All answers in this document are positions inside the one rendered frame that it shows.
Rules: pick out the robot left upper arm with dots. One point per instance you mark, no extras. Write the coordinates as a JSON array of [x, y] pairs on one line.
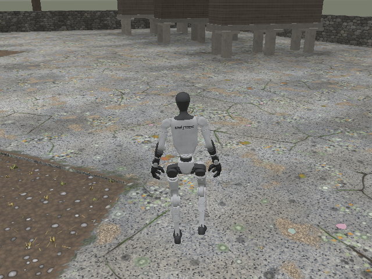
[[166, 123]]

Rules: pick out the left robot shin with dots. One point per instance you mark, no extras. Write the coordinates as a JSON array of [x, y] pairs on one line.
[[175, 212]]

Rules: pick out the right robot forearm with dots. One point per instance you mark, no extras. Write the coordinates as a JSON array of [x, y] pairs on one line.
[[213, 154]]

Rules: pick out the right robot hand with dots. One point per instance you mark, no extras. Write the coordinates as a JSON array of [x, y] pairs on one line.
[[216, 168]]

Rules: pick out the left robot hand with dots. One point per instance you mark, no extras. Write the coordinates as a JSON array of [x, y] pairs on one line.
[[154, 170]]

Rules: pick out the left robot forearm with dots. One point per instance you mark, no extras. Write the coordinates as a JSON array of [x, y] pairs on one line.
[[157, 156]]

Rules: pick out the robot right thigh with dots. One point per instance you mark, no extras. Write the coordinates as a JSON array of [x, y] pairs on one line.
[[200, 172]]

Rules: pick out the robot right upper arm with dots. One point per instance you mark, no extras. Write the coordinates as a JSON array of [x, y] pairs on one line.
[[205, 131]]

